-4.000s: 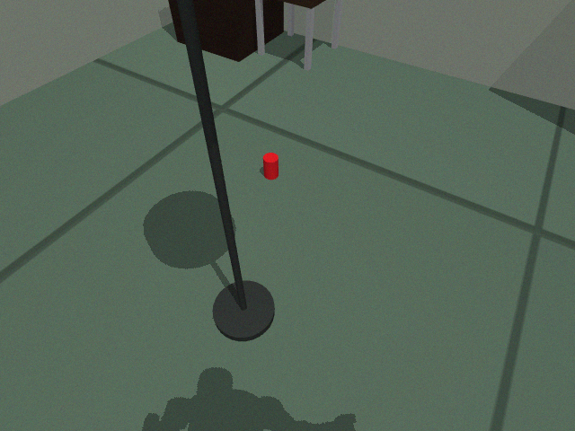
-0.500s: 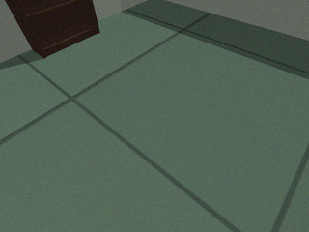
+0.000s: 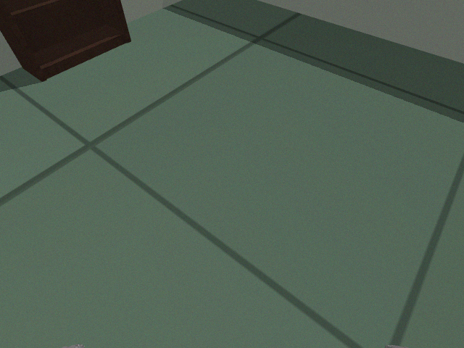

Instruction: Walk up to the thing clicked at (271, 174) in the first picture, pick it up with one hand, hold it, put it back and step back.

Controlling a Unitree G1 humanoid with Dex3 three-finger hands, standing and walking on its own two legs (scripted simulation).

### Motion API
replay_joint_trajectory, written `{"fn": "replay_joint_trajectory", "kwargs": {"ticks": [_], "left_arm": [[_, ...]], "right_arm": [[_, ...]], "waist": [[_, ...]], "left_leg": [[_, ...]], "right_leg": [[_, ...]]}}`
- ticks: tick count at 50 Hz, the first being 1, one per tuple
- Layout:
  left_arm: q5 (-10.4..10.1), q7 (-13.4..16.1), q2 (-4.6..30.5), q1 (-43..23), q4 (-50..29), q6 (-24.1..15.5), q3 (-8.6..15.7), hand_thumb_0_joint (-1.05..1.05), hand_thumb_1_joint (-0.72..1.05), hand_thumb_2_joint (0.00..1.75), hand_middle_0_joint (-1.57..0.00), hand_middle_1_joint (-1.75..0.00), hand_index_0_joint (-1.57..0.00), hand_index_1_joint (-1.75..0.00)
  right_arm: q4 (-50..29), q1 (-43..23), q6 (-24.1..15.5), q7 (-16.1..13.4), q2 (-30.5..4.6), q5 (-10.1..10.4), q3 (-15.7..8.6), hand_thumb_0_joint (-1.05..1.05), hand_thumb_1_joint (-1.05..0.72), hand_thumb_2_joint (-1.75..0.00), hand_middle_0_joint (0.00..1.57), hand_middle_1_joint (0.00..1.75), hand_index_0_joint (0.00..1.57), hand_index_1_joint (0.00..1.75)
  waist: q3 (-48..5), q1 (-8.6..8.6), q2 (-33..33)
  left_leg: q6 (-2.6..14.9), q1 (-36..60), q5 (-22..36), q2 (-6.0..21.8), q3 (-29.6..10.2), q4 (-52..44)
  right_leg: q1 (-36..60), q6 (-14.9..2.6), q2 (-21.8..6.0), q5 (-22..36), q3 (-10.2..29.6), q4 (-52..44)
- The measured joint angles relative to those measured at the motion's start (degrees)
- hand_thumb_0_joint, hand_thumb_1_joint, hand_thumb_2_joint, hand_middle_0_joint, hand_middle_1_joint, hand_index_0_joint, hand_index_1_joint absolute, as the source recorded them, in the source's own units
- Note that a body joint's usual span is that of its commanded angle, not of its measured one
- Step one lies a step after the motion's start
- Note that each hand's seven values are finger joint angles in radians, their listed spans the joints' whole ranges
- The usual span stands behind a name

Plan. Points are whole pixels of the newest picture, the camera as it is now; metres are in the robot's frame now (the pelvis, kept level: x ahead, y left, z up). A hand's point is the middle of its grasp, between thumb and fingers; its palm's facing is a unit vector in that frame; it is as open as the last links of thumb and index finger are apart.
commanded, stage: walk up
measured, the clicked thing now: out of the picture +0.18 +1.36 -0.71
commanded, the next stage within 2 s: stand in 0.22 s
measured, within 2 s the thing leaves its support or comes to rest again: neither
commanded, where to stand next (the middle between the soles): +0.06 +0.01 m, yaw +4 degrees
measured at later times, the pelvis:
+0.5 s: pelvis +0.01 +0.00 +0.01, yaw +2 degrees
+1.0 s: pelvis +0.01 +0.00 +0.02, yaw +3 degrees
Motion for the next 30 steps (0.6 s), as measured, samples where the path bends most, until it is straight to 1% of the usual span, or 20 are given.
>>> {"fn": "replay_joint_trajectory", "kwargs": {"ticks": [7, 11, 13, 15, 20, 25, 30], "left_arm": [[0.47, -0.08, -0.30, 0.23, 0.45, 0.10, -0.09, 0.01, 0.90, 0.90, -0.21, -0.30, -0.20, -0.30], [0.82, -0.14, -0.57, 0.48, 0.68, 0.06, -0.16, 0.01, 0.90, 0.90, -0.21, -0.30, -0.20, -0.30], [0.91, -0.32, -0.82, 0.28, 1.29, 0.14, -0.43, 0.01, 0.90, 0.90, -0.21, -0.30, -0.20, -0.30], [0.88, -0.57, -1.06, 0.07, 1.74, 0.40, -0.66, 0.01, 0.90, 0.90, -0.21, -0.30, -0.20, -0.30], [0.53, -0.71, -1.14, -0.40, 2.31, 0.60, -0.90, 0.01, 0.90, 0.90, -0.21, -0.30, -0.20, -0.30], [0.19, -0.69, -1.04, -1.04, 2.62, 0.79, -0.86, 0.01, 0.90, 0.90, -0.21, -0.30, -0.20, -0.30], [0.34, -0.85, -1.14, -1.20, 2.93, 0.84, -0.84, 0.01, 0.90, 0.90, -0.21, -0.30, -0.20, -0.30]], "right_arm": [[-0.69, -1.62, 0.43, 0.10, -0.54, 0.14, -0.55, 0.00, -0.91, -0.90, 0.20, 0.30, 0.20, 0.30], [-0.94, -2.28, 0.47, 0.16, -1.02, 0.26, -0.77, 0.00, -0.91, -0.90, 0.20, 0.30, 0.20, 0.30], [-0.50, -2.07, 0.15, 0.00, -1.07, 0.35, -0.67, 0.00, -0.91, -0.90, 0.20, 0.30, 0.20, 0.30], [0.30, -1.45, -0.15, -0.05, -0.84, 0.29, -0.44, 0.00, -0.91, -0.90, 0.20, 0.30, 0.20, 0.30], [2.50, -0.12, -0.55, -0.25, 0.34, 0.07, 0.16, 0.00, -0.91, -0.90, 0.20, 0.30, 0.20, 0.30], [3.74, 0.65, -0.89, -0.40, 1.28, -0.13, 0.56, 0.00, -0.91, -0.90, 0.20, 0.30, 0.20, 0.30], [4.06, 0.61, -1.14, -0.45, 1.52, -0.20, 0.63, 0.00, -0.91, -0.90, 0.20, 0.30, 0.20, 0.30]], "waist": [[0.47, 0.03, 0.73], [1.00, -0.06, 1.44], [1.13, -0.58, 1.67], [0.87, -0.83, 1.66], [0.16, -0.81, 1.03], [-0.82, -0.63, 0.10], [-1.61, -0.47, -0.28]], "left_leg": [[-0.26, 0.12, -0.30, 0.60, 0.08, 0.24], [-0.11, -0.34, -0.07, 0.63, 0.23, -0.13], [-0.27, 0.05, 0.75, 0.17, -0.18, -1.52], [-0.28, 0.80, 1.76, -0.32, -0.53, -3.50], [-0.15, 2.82, 3.15, -0.85, -1.02, -6.65], [-0.12, 4.35, 4.12, -1.13, -1.36, -8.67], [-0.15, 5.17, 5.08, -1.29, -1.60, -10.26]], "right_leg": [[0.10, -0.24, 0.59, -0.04, 0.01, 0.01], [-0.36, -0.29, 0.62, 0.29, 0.16, -0.49], [0.21, -0.05, 0.07, 0.72, -0.23, -1.74], [1.05, 0.13, -0.52, 1.34, -0.58, -3.42], [3.28, 0.29, -1.19, 2.41, -1.12, -6.43], [4.92, 0.33, -1.58, 3.14, -1.50, -8.30], [5.80, 0.32, -1.80, 3.93, -1.76, -9.76]]}}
